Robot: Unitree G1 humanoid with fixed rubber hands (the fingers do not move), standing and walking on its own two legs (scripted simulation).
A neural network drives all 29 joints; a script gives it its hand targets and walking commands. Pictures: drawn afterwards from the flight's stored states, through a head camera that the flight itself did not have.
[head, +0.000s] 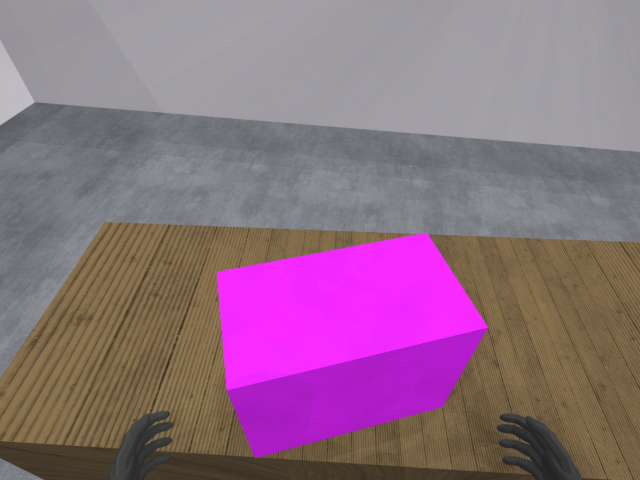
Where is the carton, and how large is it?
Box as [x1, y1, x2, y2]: [217, 233, 487, 457]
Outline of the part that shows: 427,233 217,272 227,391 255,457 442,406 487,326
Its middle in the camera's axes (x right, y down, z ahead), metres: +0.03 +0.16 +0.58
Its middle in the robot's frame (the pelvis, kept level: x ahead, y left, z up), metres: +0.34 +0.01 -0.05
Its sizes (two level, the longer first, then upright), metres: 0.312 0.170 0.245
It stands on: a pedestal, 0.60 m high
